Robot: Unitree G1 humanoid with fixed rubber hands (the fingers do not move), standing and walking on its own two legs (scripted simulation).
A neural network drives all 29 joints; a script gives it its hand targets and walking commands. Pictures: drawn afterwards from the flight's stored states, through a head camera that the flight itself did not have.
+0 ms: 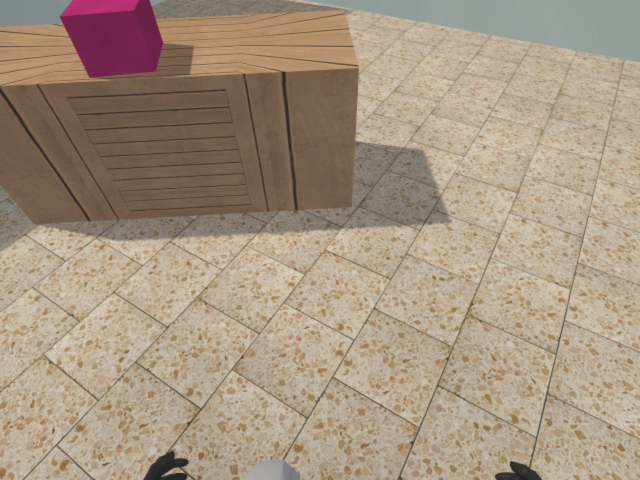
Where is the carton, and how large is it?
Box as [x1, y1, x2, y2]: [60, 0, 162, 77]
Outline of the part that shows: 60,15 63,24 89,77 155,70 162,41 149,0 72,0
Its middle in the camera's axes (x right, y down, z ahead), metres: -0.68 -0.72 +1.30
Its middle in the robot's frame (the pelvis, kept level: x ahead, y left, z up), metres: +1.46 +0.68 -0.03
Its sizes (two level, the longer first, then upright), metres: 0.236 0.217 0.187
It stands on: a pedestal, 0.64 m high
